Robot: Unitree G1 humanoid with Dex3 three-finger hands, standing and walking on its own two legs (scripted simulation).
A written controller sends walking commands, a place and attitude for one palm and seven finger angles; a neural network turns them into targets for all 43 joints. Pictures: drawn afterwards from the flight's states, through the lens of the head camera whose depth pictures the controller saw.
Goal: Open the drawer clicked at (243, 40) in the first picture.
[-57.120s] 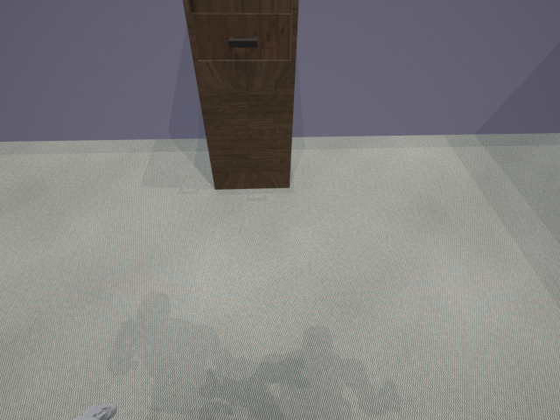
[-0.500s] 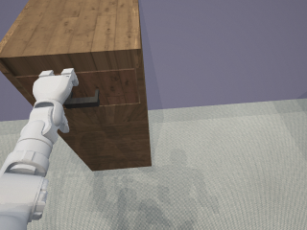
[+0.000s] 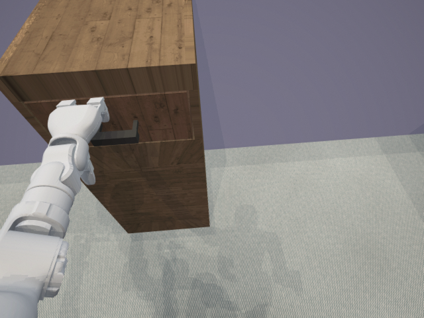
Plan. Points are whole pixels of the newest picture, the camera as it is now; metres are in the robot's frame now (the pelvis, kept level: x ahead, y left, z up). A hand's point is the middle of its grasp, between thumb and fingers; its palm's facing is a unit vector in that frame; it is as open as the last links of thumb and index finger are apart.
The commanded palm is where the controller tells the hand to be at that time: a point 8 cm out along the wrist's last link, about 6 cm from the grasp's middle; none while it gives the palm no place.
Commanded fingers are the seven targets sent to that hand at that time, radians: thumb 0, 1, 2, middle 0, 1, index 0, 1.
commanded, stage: re-aim the fingers above the handle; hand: left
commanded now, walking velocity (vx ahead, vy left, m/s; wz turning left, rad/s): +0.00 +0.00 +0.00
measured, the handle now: (116, 131) +0.52 +0.23 +0.01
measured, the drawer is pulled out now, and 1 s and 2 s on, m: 0.00 0.00 0.00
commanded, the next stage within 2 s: lower the fingers behind the handle in 1.14 s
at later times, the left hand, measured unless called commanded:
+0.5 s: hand (85, 135) +0.46 +0.26 +0.07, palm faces -0.07 +0.03 -1.00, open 13.7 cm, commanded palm +0.44 +0.24 +0.12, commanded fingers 0.00 -0.50 0.30 -0.30 -1.20 -0.30 -1.20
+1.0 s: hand (94, 132) +0.46 +0.24 +0.07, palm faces -0.05 +0.01 -1.00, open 13.7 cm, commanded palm +0.44 +0.24 +0.12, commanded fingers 0.00 -0.50 0.30 -0.30 -1.20 -0.30 -1.20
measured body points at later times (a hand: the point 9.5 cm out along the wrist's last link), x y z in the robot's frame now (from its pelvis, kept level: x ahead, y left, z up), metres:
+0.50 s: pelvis +0.00 +0.00 +0.00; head +0.06 -0.03 +0.45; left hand +0.45 +0.25 +0.13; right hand +0.05 -0.26 -0.14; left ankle -0.02 +0.12 -0.72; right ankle -0.01 -0.12 -0.72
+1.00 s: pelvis +0.00 +0.00 +0.00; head +0.06 -0.03 +0.45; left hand +0.46 +0.24 +0.13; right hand +0.05 -0.27 -0.14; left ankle -0.02 +0.12 -0.72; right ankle -0.01 -0.12 -0.72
